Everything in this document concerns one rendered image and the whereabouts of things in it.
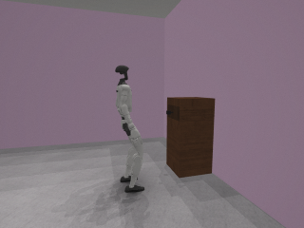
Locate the drawer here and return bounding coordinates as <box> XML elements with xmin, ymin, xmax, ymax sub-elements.
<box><xmin>167</xmin><ymin>104</ymin><xmax>180</xmax><ymax>121</ymax></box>

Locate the right robot hand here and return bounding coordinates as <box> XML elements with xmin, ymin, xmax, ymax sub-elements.
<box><xmin>130</xmin><ymin>128</ymin><xmax>143</xmax><ymax>147</ymax></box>

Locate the handle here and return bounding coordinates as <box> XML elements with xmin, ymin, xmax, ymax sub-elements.
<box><xmin>166</xmin><ymin>110</ymin><xmax>174</xmax><ymax>115</ymax></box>

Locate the robot right upper arm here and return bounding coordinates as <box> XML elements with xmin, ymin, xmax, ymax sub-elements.
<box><xmin>120</xmin><ymin>85</ymin><xmax>130</xmax><ymax>110</ymax></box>

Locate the robot left upper arm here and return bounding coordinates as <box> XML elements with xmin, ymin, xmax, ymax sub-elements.
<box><xmin>115</xmin><ymin>96</ymin><xmax>119</xmax><ymax>108</ymax></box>

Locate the robot torso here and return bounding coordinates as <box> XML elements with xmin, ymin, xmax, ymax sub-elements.
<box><xmin>116</xmin><ymin>82</ymin><xmax>132</xmax><ymax>130</ymax></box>

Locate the robot right foot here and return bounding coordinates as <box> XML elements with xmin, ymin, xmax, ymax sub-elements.
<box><xmin>124</xmin><ymin>185</ymin><xmax>144</xmax><ymax>193</ymax></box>

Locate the right robot forearm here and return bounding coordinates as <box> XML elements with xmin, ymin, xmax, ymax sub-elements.
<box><xmin>121</xmin><ymin>104</ymin><xmax>136</xmax><ymax>131</ymax></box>

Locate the cabinet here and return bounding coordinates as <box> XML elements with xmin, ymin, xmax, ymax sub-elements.
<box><xmin>166</xmin><ymin>97</ymin><xmax>216</xmax><ymax>178</ymax></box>

